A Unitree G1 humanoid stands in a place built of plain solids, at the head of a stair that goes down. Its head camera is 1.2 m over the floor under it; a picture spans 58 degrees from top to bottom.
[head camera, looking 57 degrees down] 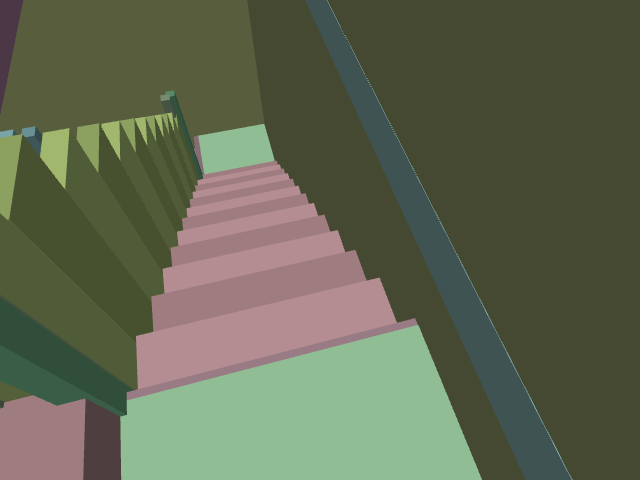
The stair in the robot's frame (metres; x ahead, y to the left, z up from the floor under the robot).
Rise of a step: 0.20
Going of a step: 0.25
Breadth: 0.87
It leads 15 degrees to the left of straight ahead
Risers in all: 13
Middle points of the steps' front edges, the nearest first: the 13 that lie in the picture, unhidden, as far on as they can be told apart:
0.39 0.14 0.00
0.64 0.20 -0.20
0.88 0.27 -0.40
1.12 0.33 -0.60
1.36 0.39 -0.80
1.60 0.46 -1.00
1.84 0.52 -1.20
2.09 0.59 -1.40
2.33 0.65 -1.60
2.57 0.72 -1.80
2.81 0.78 -2.00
3.05 0.84 -2.20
3.29 0.91 -2.40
